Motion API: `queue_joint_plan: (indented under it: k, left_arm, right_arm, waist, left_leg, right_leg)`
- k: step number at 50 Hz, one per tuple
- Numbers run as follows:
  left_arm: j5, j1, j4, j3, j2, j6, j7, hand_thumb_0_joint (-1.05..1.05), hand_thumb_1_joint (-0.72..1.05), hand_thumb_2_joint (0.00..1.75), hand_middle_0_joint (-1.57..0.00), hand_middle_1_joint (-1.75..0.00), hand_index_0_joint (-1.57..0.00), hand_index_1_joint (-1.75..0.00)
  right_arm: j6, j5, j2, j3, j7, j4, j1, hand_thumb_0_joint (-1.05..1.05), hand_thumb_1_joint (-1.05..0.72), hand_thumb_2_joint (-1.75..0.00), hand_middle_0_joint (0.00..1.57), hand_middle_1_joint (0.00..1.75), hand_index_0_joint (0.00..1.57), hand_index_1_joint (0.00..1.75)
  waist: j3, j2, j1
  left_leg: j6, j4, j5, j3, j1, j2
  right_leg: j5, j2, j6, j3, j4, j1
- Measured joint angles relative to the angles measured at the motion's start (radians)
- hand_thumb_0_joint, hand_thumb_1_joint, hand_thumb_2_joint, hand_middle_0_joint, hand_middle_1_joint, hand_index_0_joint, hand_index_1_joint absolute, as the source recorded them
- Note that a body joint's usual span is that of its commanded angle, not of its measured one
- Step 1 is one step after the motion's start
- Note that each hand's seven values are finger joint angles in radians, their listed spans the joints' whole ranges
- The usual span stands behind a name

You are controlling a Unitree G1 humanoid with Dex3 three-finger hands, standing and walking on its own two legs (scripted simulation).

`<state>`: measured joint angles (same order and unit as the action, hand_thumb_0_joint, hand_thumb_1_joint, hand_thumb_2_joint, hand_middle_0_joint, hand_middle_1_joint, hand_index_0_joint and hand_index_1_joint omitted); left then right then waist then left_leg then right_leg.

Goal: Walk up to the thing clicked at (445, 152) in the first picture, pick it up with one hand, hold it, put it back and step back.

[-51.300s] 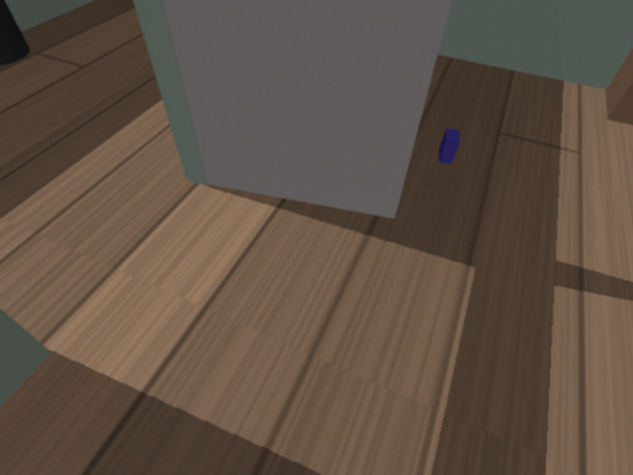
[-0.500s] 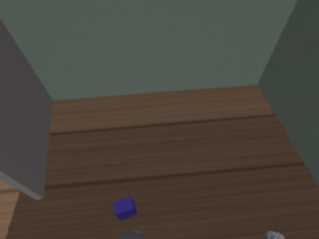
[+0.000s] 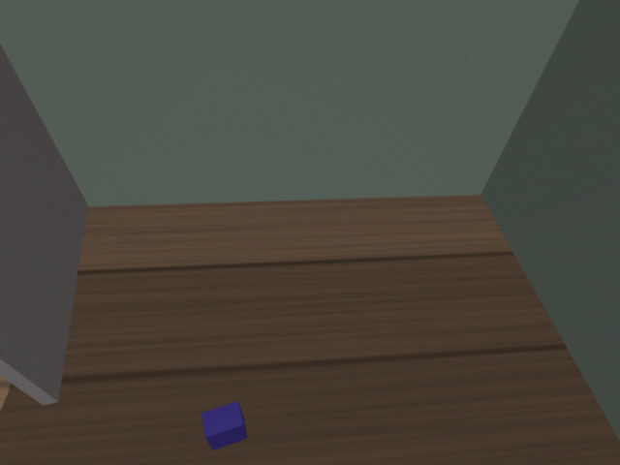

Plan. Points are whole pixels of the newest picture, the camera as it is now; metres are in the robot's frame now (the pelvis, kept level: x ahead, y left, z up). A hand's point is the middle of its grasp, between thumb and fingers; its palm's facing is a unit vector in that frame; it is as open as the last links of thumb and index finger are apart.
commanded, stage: walk up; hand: left
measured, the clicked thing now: (225, 426) +0.36 +0.21 -0.70
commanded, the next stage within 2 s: stand in 0.40 s
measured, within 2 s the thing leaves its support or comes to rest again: neither
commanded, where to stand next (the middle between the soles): +0.02 +0.00 m, yaw +1 degrees
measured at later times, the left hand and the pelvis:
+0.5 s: hand out of the picture +0.10 +0.26 -0.15, palm faces +0.02 -0.94 -0.35, open 7.3 cm; pelvis +0.01 +0.00 +0.00, yaw +0 degrees
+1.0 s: hand out of the picture +0.05 +0.27 -0.15, palm faces -0.03 -0.94 -0.34, open 7.3 cm; pelvis -0.02 +0.02 +0.01, yaw -1 degrees
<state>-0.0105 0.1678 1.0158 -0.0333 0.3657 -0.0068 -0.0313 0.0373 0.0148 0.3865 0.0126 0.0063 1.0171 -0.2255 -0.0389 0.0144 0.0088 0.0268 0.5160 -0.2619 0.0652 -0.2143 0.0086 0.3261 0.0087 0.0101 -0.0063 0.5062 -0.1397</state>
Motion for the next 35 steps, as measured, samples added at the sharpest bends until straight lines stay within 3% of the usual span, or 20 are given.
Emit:
queue_joint_plan:
  k: [21,35]
  left_arm:
    - [0.012,-0.059,0.024,0.002,0.003,-0.006,0.017,0.00,0.90,0.90,-0.20,-0.30,-0.21,-0.30]
    - [0.013,-0.102,0.091,0.026,-0.019,0.007,0.025,0.00,0.90,0.90,-0.20,-0.30,-0.21,-0.30]
  right_arm:
    - [-0.010,-0.006,-0.016,-0.006,-0.013,0.003,0.090,0.00,-0.91,-0.89,0.20,0.30,0.20,0.30]
    - [-0.035,-0.012,-0.038,-0.021,-0.003,0.057,0.177,0.00,-0.91,-0.89,0.20,0.30,0.20,0.30]
  waist:
    - [-0.027,-0.014,-0.012]
    - [-0.063,-0.018,-0.007]
  left_leg:
    - [-0.002,0.041,-0.043,0.013,0.012,-0.009]
    - [-0.006,-0.124,0.076,-0.008,0.065,0.000]
  right_leg:
    - [0.047,-0.007,0.002,0.015,0.036,0.021]
    - [-0.092,-0.005,-0.017,-0.008,-0.148,0.073]
